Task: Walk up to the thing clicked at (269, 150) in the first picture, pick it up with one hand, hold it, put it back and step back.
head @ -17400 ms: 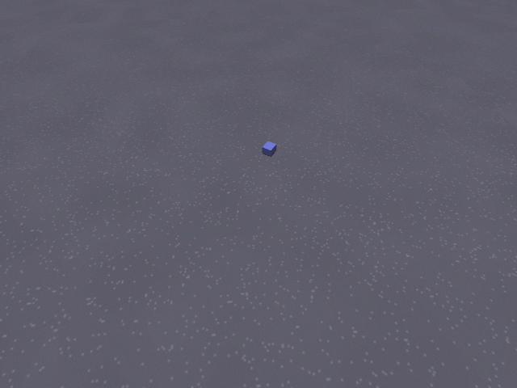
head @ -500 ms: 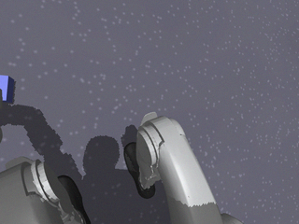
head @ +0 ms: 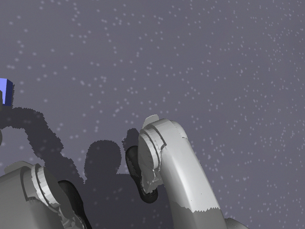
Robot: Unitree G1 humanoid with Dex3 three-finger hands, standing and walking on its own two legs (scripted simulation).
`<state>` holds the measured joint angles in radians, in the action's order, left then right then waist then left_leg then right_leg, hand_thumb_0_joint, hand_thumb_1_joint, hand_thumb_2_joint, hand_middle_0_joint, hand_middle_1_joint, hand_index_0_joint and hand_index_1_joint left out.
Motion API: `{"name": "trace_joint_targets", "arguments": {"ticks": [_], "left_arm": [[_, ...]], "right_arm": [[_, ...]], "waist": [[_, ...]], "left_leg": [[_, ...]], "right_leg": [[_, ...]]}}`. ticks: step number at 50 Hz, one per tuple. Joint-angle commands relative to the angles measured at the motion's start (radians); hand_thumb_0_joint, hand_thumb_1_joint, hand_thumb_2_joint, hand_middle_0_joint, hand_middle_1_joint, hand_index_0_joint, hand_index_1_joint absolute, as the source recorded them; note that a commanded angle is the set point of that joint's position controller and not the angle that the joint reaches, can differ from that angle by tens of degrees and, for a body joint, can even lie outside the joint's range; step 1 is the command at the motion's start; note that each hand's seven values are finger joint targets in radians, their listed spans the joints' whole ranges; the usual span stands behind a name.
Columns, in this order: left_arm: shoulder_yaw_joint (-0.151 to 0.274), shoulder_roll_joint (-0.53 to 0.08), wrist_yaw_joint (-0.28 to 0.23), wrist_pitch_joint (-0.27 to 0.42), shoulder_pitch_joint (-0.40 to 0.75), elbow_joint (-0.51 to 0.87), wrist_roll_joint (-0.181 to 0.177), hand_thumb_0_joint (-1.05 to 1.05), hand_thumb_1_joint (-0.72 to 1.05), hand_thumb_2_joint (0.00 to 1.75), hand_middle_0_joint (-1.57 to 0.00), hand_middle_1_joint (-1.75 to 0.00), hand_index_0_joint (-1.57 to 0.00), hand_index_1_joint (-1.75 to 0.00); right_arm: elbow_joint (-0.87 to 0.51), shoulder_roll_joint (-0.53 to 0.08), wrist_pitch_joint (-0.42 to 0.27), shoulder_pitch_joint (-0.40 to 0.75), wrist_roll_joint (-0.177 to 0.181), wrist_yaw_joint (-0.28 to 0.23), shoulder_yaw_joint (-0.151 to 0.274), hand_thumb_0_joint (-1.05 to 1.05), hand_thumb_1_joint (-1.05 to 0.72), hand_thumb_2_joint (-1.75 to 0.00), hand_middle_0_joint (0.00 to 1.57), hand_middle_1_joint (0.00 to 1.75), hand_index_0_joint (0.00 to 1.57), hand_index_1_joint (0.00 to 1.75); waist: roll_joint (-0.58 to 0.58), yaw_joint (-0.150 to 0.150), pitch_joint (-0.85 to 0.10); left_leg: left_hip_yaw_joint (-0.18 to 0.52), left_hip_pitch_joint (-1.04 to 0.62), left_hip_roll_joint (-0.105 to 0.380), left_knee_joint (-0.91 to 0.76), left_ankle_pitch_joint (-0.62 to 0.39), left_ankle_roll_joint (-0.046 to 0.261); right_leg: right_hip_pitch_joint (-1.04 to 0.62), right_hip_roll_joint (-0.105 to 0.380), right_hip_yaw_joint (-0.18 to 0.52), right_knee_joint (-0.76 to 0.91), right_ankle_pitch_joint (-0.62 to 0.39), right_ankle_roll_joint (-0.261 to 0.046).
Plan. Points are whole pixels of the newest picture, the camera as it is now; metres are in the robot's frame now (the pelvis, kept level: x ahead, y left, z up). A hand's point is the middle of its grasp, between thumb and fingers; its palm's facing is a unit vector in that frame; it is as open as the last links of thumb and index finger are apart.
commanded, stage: rise first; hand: left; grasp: from above
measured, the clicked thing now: out of the picture +0.51 +0.26 -0.31
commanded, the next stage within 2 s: approach in 0.28 s
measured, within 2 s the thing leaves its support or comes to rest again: neither
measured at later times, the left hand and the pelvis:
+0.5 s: hand out of the picture +0.47 +0.28 -0.20, palm faces -0.01 -0.47 -0.88, open 12.9 cm; pelvis +0.00 +0.00 +0.00, yaw +0 degrees
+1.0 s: hand out of the picture +0.48 +0.25 -0.26, palm faces +0.02 -0.49 -0.87, open 13.0 cm; pelvis +0.00 +0.00 -0.02, yaw +0 degrees
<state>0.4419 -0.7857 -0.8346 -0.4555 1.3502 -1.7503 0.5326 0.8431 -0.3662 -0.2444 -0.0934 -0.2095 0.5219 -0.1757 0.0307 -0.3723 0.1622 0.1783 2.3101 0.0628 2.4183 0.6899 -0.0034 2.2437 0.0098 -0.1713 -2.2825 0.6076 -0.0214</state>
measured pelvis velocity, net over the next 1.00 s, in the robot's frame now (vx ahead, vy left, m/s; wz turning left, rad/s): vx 0.00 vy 0.00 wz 0.00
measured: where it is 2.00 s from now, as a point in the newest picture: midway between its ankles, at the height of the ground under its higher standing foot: (113, 201)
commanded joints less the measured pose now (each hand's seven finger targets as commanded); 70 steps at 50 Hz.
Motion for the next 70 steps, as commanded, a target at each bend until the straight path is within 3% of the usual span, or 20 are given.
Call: {"name": "trace_joint_targets", "arguments": {"ticks": [1, 9, 17, 20, 23, 25, 27, 30, 34, 39, 41, 43, 48, 51, 56, 59, 63, 66, 69, 70], "left_arm": [[-0.052, -0.177, -0.038, -0.004, 0.310, 0.113, 0.024, 0.00, -0.30, 0.81, -0.34, -0.68, -0.30, -0.72], [-0.094, -0.084, -0.022, -0.011, 0.311, 0.098, -0.012, 0.00, -0.30, 0.82, -0.33, -0.69, -0.29, -0.73], [-0.063, -0.153, -0.054, 0.002, 0.335, 0.119, 0.030, 0.00, -0.32, 0.82, -0.32, -0.70, -0.28, -0.74], [-0.056, -0.147, -0.067, 0.001, 0.311, 0.115, 0.022, 0.00, -0.34, 0.88, -0.31, -0.70, -0.26, -0.76], [-0.056, -0.140, -0.081, -0.001, 0.329, 0.088, 0.022, 0.00, -0.32, 0.89, -0.33, -0.70, -0.27, -0.76], [-0.071, -0.090, -0.083, -0.002, 0.335, 0.071, -0.013, 0.00, -0.26, 0.95, -0.38, -0.71, -0.32, -0.78], [-0.078, -0.085, -0.093, 0.001, 0.342, 0.047, -0.029, 0.00, -0.21, 0.97, -0.43, -0.71, -0.36, -0.78], [-0.077, -0.118, -0.101, 0.006, 0.345, 0.029, -0.033, 0.00, -0.16, 0.94, -0.45, -0.71, -0.39, -0.77], [-0.089, -0.127, -0.093, 0.018, 0.349, 0.021, -0.073, 0.00, -0.31, 0.85, -0.30, -0.73, -0.26, -0.77], [-0.090, -0.217, -0.102, 0.026, 0.346, 0.019, -0.023, 0.00, -0.32, 0.89, -0.31, -0.73, -0.26, -0.78], [-0.095, -0.224, -0.120, 0.026, 0.343, 0.025, -0.018, 0.00, -0.34, 0.89, -0.30, -0.73, -0.25, -0.78], [-0.086, -0.219, -0.141, 0.030, 0.340, 0.033, -0.037, 0.00, -0.36, 0.90, -0.29, -0.74, -0.24, -0.80], [-0.089, -0.170, -0.165, 0.041, 0.355, 0.045, -0.160, 0.00, -0.39, 0.88, -0.24, -0.79, -0.20, -0.83], [-0.087, -0.190, -0.162, 0.053, 0.366, 0.039, -0.183, 0.00, -0.37, 0.90, -0.27, -0.77, -0.22, -0.83], [-0.106, -0.226, -0.136, 0.059, 0.357, 0.045, -0.173, 0.00, -0.24, 1.01, -0.34, -0.88, -0.30, -0.93], [-0.116, -0.232, -0.136, 0.047, 0.338, 0.033, -0.164, 0.00, -0.20, 0.98, -0.34, -0.90, -0.31, -0.93], [-0.120, -0.233, -0.135, 0.036, 0.328, 0.007, -0.153, 0.00, 0.08, 0.96, -0.52, -0.87, -0.50, -0.89], [-0.119, -0.247, -0.136, 0.036, 0.335, 0.011, -0.151, 0.00, 0.05, 0.88, -0.50, -0.82, -0.48, -0.84], [-0.130, -0.230, -0.134, 0.036, 0.337, 0.024, -0.182, 0.00, 0.04, 0.84, -0.48, -0.80, -0.47, -0.81], [-0.123, -0.249, -0.136, 0.039, 0.343, 0.020, -0.172, 0.00, 0.05, 0.81, -0.49, -0.79, -0.48, -0.80]], "right_arm": [[0.055, -0.283, 0.011, -0.257, -0.006, 0.010, 0.067, 0.00, -0.91, -0.90, 0.20, 0.30, 0.20, 0.30], [0.039, -0.285, 0.001, -0.285, -0.003, 0.011, 0.072, 0.00, -0.90, -0.90, 0.20, 0.30, 0.20, 0.30], [0.056, -0.288, 0.001, -0.278, 0.000, 0.006, 0.080, 0.00, -0.90, -0.90, 0.20, 0.30, 0.20, 0.30], [0.047, -0.299, 0.001, -0.269, -0.007, 0.013, 0.080, 0.00, -0.89, -0.90, 0.20, 0.30, 0.20, 0.30], [0.060, -0.301, 0.001, -0.282, -0.007, 0.016, 0.083, 0.00, -0.90, -0.90, 0.20, 0.30, 0.20, 0.30], [0.034, -0.296, -0.001, -0.284, -0.016, 0.019, 0.073, 0.00, -0.89, -0.90, 0.20, 0.30, 0.20, 0.30], [0.040, -0.315, -0.004, -0.273, -0.021, 0.016, 0.075, 0.00, -0.89, -0.90, 0.20, 0.30, 0.20, 0.30], [0.040, -0.327, -0.006, -0.273, -0.024, 0.015, 0.060, 0.00, -0.89, -0.90, 0.20, 0.30, 0.20, 0.30], [0.019, -0.322, -0.003, -0.239, -0.036, 0.018, 0.024, 0.00, -0.90, -0.90, 0.20, 0.30, 0.20, 0.30], [0.014, -0.339, 0.009, -0.238, -0.028, 0.015, 0.008, 0.00, -0.90, -0.90, 0.20, 0.30, 0.20, 0.30], [0.006, -0.350, 0.009, -0.214, -0.035, 0.016, 0.006, 0.00, -0.90, -0.90, 0.20, 0.30, 0.20, 0.30], [-0.023, -0.357, 0.009, -0.216, -0.042, 0.020, 0.001, 0.00, -0.90, -0.90, 0.20, 0.30, 0.20, 0.30], [-0.060, -0.385, 0.002, -0.182, -0.057, 0.036, -0.020, 0.00, -0.90, -0.90, 0.20, 0.30, 0.20, 0.30], [-0.077, -0.398, 0.005, -0.190, -0.050, 0.039, -0.044, 0.00, -0.90, -0.90, 0.20, 0.30, 0.20, 0.30], [-0.076, -0.405, 0.015, -0.182, -0.040, 0.045, -0.072, 0.00, -0.91, -0.90, 0.20, 0.30, 0.20, 0.30], [-0.087, -0.418, 0.018, -0.176, -0.039, 0.052, -0.078, 0.00, -0.90, -0.90, 0.20, 0.30, 0.20, 0.30], [-0.112, -0.418, 0.029, -0.195, -0.036, 0.061, -0.089, 0.00, -0.89, -0.90, 0.20, 0.30, 0.20, 0.30], [-0.119, -0.423, 0.031, -0.198, -0.026, 0.060, -0.091, 0.00, -0.89, -0.90, 0.20, 0.30, 0.20, 0.30], [-0.140, -0.427, 0.026, -0.172, -0.030, 0.061, -0.095, 0.00, -0.89, -0.90, 0.20, 0.30, 0.20, 0.30], [-0.132, -0.428, 0.030, -0.182, -0.027, 0.059, -0.100, 0.00, -0.89, -0.90, 0.20, 0.30, 0.20, 0.30]], "waist": [[-0.382, -0.047, -0.766], [-0.342, -0.073, -0.761], [-0.409, -0.051, -0.742], [-0.392, -0.051, -0.748], [-0.378, -0.070, -0.728], [-0.352, -0.091, -0.715], [-0.336, -0.106, -0.698], [-0.317, -0.115, -0.694], [-0.307, -0.128, -0.691], [-0.359, -0.116, -0.697], [-0.378, -0.120, -0.684], [-0.387, -0.132, -0.687], [-0.390, -0.191, -0.629], [-0.389, -0.211, -0.626], [-0.379, -0.195, -0.640], [-0.374, -0.200, -0.616], [-0.361, -0.212, -0.637], [-0.365, -0.202, -0.645], [-0.369, -0.214, -0.605], [-0.372, -0.209, -0.627]], "left_leg": [[-0.081, -0.440, -0.021, -0.232, -0.151, 0.005], [-0.055, -0.464, -0.018, -0.234, -0.167, 0.001], [-0.048, -0.502, -0.015, -0.255, -0.144, 0.001], [-0.055, -0.512, -0.017, -0.251, -0.167, 0.000], [-0.056, -0.464, -0.018, -0.248, -0.143, 0.007], [-0.048, -0.486, -0.020, -0.233, -0.159, 0.005], [-0.037, -0.479, -0.020, -0.230, -0.140, 0.007], [-0.049, -0.442, -0.027, -0.215, -0.144, 0.011], [-0.070, -0.405, -0.035, -0.182, -0.169, 0.014], [-0.058, -0.413, -0.031, -0.181, -0.155, 0.019], [-0.044, -0.445, -0.028, -0.176, -0.147, 0.018], [-0.034, -0.476, -0.029, -0.166, -0.178, 0.018], [-0.010, -0.522, -0.039, -0.133, -0.153, 0.022], [-0.006, -0.502, -0.040, -0.121, -0.155, 0.023], [-0.036, -0.421, -0.041, -0.099, -0.201, 0.022], [-0.022, -0.410, -0.042, -0.086, -0.210, 0.026], [-0.012, -0.421, -0.043, -0.084, -0.230, 0.024], [-0.006, -0.403, -0.038, -0.089, -0.215, 0.024], [-0.001, -0.413, -0.044, -0.079, -0.189, 0.026], [-0.006, -0.405, -0.040, -0.082, -0.191, 0.026]], "right_leg": [[-0.467, -0.051, -0.030, 0.228, -0.204, 0.033], [-0.439, -0.048, -0.035, 0.221, -0.224, 0.031], [-0.404, -0.043, -0.036, 0.220, -0.205, 0.022], [-0.434, -0.046, -0.039, 0.218, -0.226, 0.027], [-0.435, -0.045, -0.033, 0.229, -0.211, 0.030], [-0.427, -0.043, -0.040, 0.218, -0.215, 0.032], [-0.418, -0.044, -0.049, 0.218, -0.198, 0.035], [-0.447, -0.049, -0.042, 0.225, -0.209, 0.042], [-0.491, -0.047, -0.040, 0.212, -0.239, 0.051], [-0.492, -0.049, -0.045, 0.203, -0.232, 0.046], [-0.478, -0.046, -0.059, 0.191, -0.231, 0.045], [-0.497, -0.045, -0.066, 0.172, -0.261, 0.045], [-0.477, -0.031, -0.091, 0.136, -0.237, 0.048], [-0.471, -0.031, -0.083, 0.137, -0.245, 0.047], [-0.527, -0.045, -0.074, 0.144, -0.307, 0.056], [-0.523, -0.038, -0.083, 0.126, -0.328, 0.056], [-0.534, -0.047, -0.092, 0.120, -0.348, 0.054], [-0.530, -0.056, -0.091, 0.125, -0.333, 0.051], [-0.509, -0.046, -0.098, 0.111, -0.296, 0.052], [-0.517, -0.056, -0.094, 0.123, -0.301, 0.051]]}}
